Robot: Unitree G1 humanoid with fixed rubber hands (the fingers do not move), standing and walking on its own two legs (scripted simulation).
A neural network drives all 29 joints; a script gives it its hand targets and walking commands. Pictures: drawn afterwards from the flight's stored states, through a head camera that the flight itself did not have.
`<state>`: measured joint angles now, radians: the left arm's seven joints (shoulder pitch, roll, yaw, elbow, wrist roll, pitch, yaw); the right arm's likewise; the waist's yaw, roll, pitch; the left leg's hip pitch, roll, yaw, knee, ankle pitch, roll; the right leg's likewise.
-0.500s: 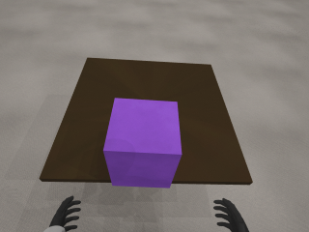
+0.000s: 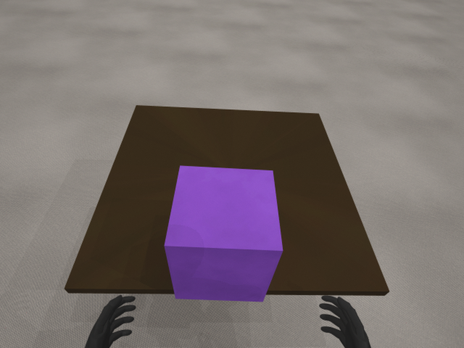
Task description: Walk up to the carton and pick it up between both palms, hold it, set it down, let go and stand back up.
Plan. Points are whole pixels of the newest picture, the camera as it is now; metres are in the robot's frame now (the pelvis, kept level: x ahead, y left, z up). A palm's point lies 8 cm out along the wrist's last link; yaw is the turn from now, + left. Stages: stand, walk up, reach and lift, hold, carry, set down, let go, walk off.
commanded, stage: reach and lift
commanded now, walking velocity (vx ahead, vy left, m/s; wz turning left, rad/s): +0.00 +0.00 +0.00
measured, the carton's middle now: (223, 236) +0.39 +0.03 -0.10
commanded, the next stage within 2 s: none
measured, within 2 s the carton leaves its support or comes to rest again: neither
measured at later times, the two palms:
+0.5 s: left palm (105, 341) +0.15 +0.21 -0.05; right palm out of the picture +0.16 -0.20 -0.05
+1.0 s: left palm (107, 284) +0.23 +0.22 -0.02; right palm (343, 300) +0.23 -0.18 -0.02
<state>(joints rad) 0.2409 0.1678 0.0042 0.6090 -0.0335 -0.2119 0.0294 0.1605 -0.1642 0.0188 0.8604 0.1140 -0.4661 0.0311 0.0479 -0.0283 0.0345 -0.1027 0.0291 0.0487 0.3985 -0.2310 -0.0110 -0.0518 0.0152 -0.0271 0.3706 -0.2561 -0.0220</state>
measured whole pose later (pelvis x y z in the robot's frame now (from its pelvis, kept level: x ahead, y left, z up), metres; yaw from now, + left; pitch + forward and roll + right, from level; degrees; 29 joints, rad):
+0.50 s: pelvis -0.01 +0.00 -0.01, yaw +0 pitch -3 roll +0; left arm 0.22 0.19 -0.09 0.64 -0.15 -0.49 0.05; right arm 0.19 -0.12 0.02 0.79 0.16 -0.60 0.03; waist 0.04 -0.02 0.03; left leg -0.16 0.02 0.04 0.47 -0.25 -0.01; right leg -0.13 0.01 -0.02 0.48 -0.29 -0.03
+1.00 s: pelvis +0.00 +0.01 +0.00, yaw -1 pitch -2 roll +0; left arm 0.05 0.22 -0.04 0.57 -0.17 -0.30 0.04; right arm 0.03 -0.13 0.07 0.67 0.22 -0.41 -0.03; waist 0.03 -0.03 0.01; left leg -0.15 0.02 0.05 0.44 -0.25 0.00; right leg -0.11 0.02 0.01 0.42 -0.27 -0.01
